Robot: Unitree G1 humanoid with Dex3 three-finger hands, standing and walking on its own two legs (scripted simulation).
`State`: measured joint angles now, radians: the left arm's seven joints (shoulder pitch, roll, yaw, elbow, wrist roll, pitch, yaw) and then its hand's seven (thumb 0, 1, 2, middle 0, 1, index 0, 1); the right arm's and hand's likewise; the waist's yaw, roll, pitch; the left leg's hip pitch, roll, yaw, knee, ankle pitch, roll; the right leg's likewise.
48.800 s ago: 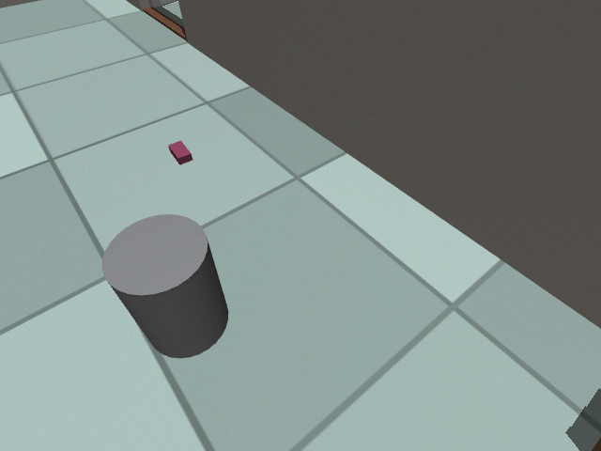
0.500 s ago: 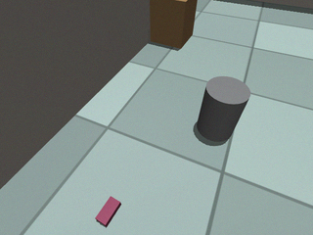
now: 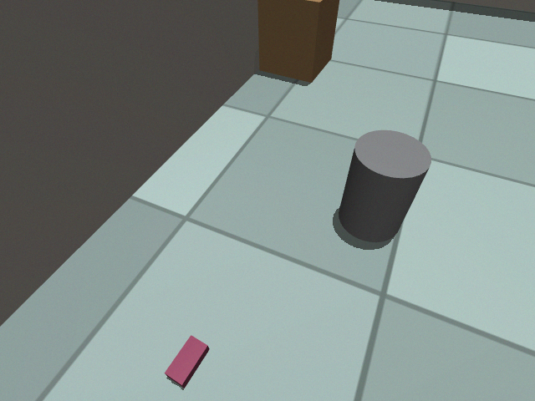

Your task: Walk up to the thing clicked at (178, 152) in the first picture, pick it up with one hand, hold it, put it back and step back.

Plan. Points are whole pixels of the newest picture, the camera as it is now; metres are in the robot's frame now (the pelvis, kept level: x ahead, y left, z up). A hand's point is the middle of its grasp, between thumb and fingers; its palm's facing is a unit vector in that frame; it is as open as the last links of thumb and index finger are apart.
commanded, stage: stand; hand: left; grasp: from above
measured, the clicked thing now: (187, 360) +0.40 +0.30 -0.76
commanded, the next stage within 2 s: rise first in 0.12 s
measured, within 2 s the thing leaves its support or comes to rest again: neither
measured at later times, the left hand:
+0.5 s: hand out of the picture +0.14 +0.26 -0.17, palm faces -0.03 -0.91 -0.41, open 9.5 cm
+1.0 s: hand out of the picture +0.12 +0.29 -0.24, palm faces -0.05 -0.80 -0.60, open 14.1 cm
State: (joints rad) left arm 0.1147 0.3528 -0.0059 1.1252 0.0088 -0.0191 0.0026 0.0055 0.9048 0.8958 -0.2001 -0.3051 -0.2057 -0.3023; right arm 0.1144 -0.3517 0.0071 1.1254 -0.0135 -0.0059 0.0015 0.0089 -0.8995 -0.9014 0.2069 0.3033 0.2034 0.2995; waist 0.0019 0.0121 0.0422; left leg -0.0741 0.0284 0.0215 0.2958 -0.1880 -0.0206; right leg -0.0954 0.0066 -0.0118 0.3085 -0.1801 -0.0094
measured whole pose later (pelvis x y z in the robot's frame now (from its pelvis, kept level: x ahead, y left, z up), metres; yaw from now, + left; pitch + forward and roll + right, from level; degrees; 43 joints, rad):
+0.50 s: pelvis -0.02 +0.00 -0.02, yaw +1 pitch +7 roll +0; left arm -0.04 0.33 0.14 1.02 0.15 0.01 0.02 0.01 0.39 0.94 -0.13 -0.78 -0.14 -0.76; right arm 0.23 -0.25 -0.02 0.78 0.02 -0.04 -0.02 0.01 -0.90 -0.90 0.21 0.30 0.20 0.30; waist -0.02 -0.01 0.00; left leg -0.44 0.02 0.01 0.62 -0.30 -0.01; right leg -0.45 0.00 -0.02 0.62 -0.29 -0.01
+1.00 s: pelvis -0.01 +0.02 -0.08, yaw +1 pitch +17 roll -1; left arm 0.11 0.26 0.15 0.65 0.29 0.29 0.21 0.00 -0.55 1.01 -0.10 -1.02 -0.09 -1.03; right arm 0.19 -0.23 -0.02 0.62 0.00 -0.11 -0.05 0.01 -0.91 -0.90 0.21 0.30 0.20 0.30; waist -0.01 0.00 -0.10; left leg -0.84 0.02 -0.01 1.06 -0.51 0.00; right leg -0.83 -0.01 -0.03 1.02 -0.48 0.01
